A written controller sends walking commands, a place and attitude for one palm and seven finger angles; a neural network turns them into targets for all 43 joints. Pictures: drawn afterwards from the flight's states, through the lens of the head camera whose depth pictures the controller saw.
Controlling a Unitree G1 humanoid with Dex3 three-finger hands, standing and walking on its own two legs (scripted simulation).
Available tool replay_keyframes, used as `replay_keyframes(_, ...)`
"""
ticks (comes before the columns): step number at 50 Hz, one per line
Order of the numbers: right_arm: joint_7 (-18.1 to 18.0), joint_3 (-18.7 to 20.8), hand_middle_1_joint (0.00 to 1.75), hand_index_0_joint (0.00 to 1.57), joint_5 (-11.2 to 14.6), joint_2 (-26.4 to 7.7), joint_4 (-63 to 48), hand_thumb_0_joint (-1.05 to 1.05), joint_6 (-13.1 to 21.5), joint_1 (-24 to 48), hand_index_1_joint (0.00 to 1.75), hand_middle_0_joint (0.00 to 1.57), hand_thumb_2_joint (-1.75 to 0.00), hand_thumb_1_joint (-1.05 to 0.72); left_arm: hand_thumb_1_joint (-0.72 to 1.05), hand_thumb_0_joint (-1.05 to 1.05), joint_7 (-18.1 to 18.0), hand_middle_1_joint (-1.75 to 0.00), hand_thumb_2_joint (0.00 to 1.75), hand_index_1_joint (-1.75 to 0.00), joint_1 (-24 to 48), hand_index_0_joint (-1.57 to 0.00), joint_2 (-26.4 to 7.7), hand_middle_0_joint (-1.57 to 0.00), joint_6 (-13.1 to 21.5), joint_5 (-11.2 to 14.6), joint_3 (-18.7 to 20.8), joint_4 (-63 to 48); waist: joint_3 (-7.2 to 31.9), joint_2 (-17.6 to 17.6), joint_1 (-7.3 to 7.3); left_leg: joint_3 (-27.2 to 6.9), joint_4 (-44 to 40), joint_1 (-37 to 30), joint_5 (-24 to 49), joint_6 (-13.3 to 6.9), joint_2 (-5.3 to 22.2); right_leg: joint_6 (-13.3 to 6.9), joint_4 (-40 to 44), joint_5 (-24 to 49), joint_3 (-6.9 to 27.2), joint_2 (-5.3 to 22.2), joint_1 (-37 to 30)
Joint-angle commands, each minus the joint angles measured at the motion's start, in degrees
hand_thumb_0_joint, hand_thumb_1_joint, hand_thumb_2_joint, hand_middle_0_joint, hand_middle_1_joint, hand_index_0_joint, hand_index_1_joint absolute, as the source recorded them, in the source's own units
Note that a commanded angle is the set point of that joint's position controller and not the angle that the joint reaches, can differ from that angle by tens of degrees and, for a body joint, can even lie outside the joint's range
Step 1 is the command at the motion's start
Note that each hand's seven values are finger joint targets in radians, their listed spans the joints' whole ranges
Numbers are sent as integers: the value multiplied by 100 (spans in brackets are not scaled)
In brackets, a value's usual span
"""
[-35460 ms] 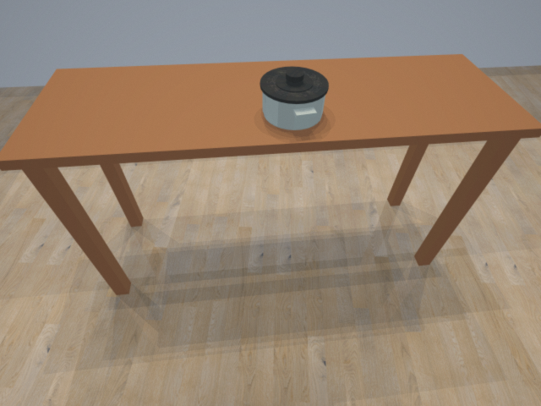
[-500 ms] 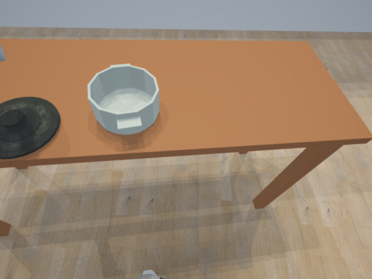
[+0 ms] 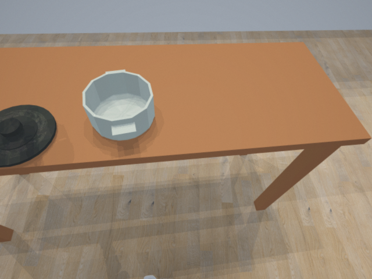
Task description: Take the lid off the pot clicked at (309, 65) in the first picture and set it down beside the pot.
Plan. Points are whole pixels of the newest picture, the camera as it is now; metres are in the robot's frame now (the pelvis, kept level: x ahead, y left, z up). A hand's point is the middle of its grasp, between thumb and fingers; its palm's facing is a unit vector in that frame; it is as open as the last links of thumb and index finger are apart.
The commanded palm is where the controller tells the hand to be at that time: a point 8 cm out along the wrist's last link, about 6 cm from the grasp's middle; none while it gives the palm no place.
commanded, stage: draw the hand back to the body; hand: left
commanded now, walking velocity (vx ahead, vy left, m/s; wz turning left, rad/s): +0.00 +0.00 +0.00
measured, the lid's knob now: (10, 127) +0.46 +0.39 +0.02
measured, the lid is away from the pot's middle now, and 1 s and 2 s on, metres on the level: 0.25 0.25 0.25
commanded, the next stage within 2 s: none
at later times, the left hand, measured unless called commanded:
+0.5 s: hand out of the picture +0.41 +0.30 +0.21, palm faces +0.28 -0.77 -0.57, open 11.1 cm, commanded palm +0.36 +0.33 +0.24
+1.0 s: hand out of the picture +0.35 +0.26 +0.22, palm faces +0.54 -0.80 -0.26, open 9.3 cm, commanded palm +0.29 +0.29 +0.23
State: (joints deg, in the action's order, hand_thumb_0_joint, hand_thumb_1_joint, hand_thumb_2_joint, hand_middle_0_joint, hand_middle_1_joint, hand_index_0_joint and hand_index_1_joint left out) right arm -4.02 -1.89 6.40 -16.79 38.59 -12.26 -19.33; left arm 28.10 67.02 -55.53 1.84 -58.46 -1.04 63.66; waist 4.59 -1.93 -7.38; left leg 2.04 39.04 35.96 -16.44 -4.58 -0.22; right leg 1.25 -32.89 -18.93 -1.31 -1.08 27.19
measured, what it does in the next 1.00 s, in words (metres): shifts its weight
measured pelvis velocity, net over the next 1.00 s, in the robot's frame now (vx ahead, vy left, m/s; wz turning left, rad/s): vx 0.02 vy -0.06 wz -0.01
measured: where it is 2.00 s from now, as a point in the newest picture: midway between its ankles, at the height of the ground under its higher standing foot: outside the picture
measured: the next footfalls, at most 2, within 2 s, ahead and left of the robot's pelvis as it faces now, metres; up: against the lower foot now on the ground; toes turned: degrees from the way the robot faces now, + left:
none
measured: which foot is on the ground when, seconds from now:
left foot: down 0.00-1.00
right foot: down 0.00-1.00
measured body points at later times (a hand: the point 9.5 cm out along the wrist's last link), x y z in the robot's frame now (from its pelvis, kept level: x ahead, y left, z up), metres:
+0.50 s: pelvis -0.01 -0.02 +0.01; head +0.03 -0.01 +0.46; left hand +0.39 +0.34 +0.24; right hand +0.12 -0.26 -0.09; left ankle +0.02 +0.06 -0.72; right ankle -0.04 -0.14 -0.72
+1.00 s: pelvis +0.02 -0.06 +0.02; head +0.02 -0.08 +0.47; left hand +0.32 +0.30 +0.23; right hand +0.16 -0.32 -0.08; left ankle +0.02 +0.06 -0.72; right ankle -0.04 -0.14 -0.72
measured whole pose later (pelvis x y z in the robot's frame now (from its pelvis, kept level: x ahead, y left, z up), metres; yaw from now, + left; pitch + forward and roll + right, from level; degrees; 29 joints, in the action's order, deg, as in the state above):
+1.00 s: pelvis +0.02 -0.06 +0.02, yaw -1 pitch -1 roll +0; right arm -3.9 -1.5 3.1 -16.6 39.4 -0.1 -12.3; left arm -4.9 14.8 -29.3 2.8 4.4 24.8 16.9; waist 0.1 -1.9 0.8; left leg 2.6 22.4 9.9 -11.7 0.3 1.8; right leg -3.0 -19.3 -15.2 0.0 -3.4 3.3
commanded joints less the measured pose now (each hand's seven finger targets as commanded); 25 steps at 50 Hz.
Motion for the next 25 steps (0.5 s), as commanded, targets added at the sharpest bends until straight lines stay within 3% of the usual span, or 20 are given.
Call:
replay_keyframes(1,27,409,30,20,-37,-1009,-558,0,27,-239,30,20,-90,-90,-2,0,-226,-86,65,-86,2186,-35,-1606,-35,12,131,520,-1576,2407,-986,165,-522,-162,-3205,3156,84,43,-321,327,1349,-222,-358,456)
replay_keyframes(2,43,408,30,20,-22,-978,-630,0,23,-160,30,20,-90,-90,-2,0,-210,-86,65,-86,1960,-35,-1627,-35,57,197,622,-1826,2467,-1015,231,-498,-153,-3335,3528,80,66,-342,295,1492,-239,-353,354)
replay_keyframes(4,87,427,30,20,-40,-965,-711,0,-42,-83,30,20,-90,-90,-2,0,-241,-86,65,-86,1607,-35,-1748,-35,3,221,807,-1940,2445,-964,239,-516,-146,-3288,3390,61,41,-327,309,1432,-218,-342,326)
replay_keyframes(5,109,418,30,20,-34,-950,-760,0,-55,-10,30,20,-90,-90,-2,0,-221,-86,65,-86,1443,-35,-1572,-35,-16,291,690,-2032,2299,-936,220,-496,-191,-3195,3218,42,17,-325,356,1399,-222,-339,305)
replay_keyframes(6,115,420,30,20,-30,-953,-776,0,-75,4,30,20,-90,-90,-2,0,-223,-86,65,-86,1234,-35,-1624,-35,-34,332,795,-1972,2167,-738,236,-467,-227,-3074,3015,21,14,-318,373,1350,-233,-336,239)
replay_keyframes(7,118,409,30,20,-11,-972,-839,0,-82,139,30,20,-90,-90,-2,0,-201,-86,65,-86,1197,-35,-1602,-35,-15,411,787,-2326,2268,-835,266,-431,-257,-3147,3187,8,27,-340,380,1483,-217,-312,115)
replay_keyframes(8,128,407,30,20,-28,-956,-851,0,-105,130,30,20,-90,-90,-2,0,-234,-86,65,-86,1047,-35,-1764,-35,-74,408,937,-2220,2255,-728,283,-440,-268,-3034,2921,1,-6,-314,381,1381,-191,-316,30)
replay_keyframes(9,110,393,30,20,-19,-946,-851,0,-101,169,30,20,-90,-90,-2,0,-233,-86,65,-86,917,-35,-1784,-35,-93,431,989,-2031,2006,-571,273,-385,-309,-2809,2597,-20,-44,-319,417,1375,-207,-307,-31)
replay_keyframes(11,95,384,30,20,-2,-948,-900,0,-125,294,30,20,-90,-90,-2,0,-231,-86,65,-86,986,-35,-1920,-35,-116,491,1107,-2242,2049,-445,292,-336,-407,-2650,2191,-46,-87,-317,460,1390,-177,-278,-297)
replay_keyframes(15,96,381,30,20,-12,-886,-974,0,-93,548,30,20,-90,-90,-2,0,-283,-86,65,-86,1007,-35,-1699,-35,-100,554,986,-3069,2184,-862,308,-475,-479,-3089,2369,-27,-43,-343,537,1246,-183,-252,-174)
replay_keyframes(17,105,377,30,20,-20,-857,-1056,0,-38,698,30,20,-90,-90,-2,0,-288,-86,65,-86,525,-35,-1477,-35,-76,638,928,-3392,2203,-1012,367,-513,-472,-3359,2750,-33,-23,-378,571,1297,-179,-253,-165)
replay_keyframes(18,101,339,30,20,-4,-568,-1486,0,387,-12,30,20,-90,-90,-2,0,-1251,-86,65,-86,881,-35,-96,-35,265,4158,1917,-3599,1635,-1077,277,-667,-850,-4116,1637,191,377,-514,814,803,-227,-154,277)
replay_keyframes(19,28,211,30,20,-63,-728,-1311,0,532,227,30,20,-90,-90,-2,0,-1775,-86,65,-86,131,-35,19,-35,326,4488,1704,-3297,1426,-839,363,-999,-1165,-4215,938,234,524,-519,888,459,-140,-157,174)
replay_keyframes(20,-45,192,30,20,-72,-715,-1268,0,551,337,30,20,-90,-90,-2,0,-2064,-86,65,-86,-427,-35,295,-35,272,4593,1682,-3022,1022,-510,365,-1074,-1404,-3926,370,241,561,-518,953,324,-159,-176,141)
replay_keyframes(21,-122,200,30,20,-104,-812,-1246,0,600,341,30,20,-90,-90,-2,0,-2276,-86,65,-86,-440,-35,333,-35,279,5088,1843,-2957,950,-54,351,-945,-1492,-3636,11,200,517,-487,1028,415,-95,-163,-108)
replay_keyframes(22,-184,172,30,20,-124,-887,-1155,0,658,392,30,20,-90,-90,-2,0,-2454,-86,65,-86,-456,-35,257,-35,336,5423,2009,-2833,848,325,372,-795,-1549,-3331,-146,153,438,-469,1122,464,-30,-159,-362)
replay_keyframes(23,-195,178,30,20,-119,-909,-1077,0,739,442,30,20,-90,-90,-2,0,-2642,-86,65,-86,8,-35,34,-35,415,5547,2176,-3274,990,267,402,-662,-1564,-3317,-19,161,415,-438,1177,644,55,-115,-605)
replay_keyframes(25,-180,176,30,20,-173,-884,-1032,0,946,518,30,20,-90,-90,3,0,-2912,-83,67,-83,209,-34,19,-34,546,5752,2353,-3946,1294,-391,463,-587,-1574,-3646,527,238,394,-448,1218,948,81,-91,-878)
